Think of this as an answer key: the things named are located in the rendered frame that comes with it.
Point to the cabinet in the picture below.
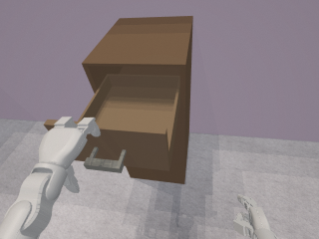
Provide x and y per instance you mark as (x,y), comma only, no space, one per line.
(156,46)

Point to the right robot hand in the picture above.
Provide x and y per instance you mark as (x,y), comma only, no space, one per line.
(246,224)

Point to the left robot forearm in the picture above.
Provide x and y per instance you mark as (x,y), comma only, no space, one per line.
(31,213)

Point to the left robot hand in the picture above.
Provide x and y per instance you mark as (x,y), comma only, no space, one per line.
(63,143)

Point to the drawer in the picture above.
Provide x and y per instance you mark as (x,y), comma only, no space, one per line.
(135,113)

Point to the handle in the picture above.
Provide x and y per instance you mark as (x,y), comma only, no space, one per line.
(105,164)

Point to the right robot forearm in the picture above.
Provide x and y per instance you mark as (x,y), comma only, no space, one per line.
(263,233)

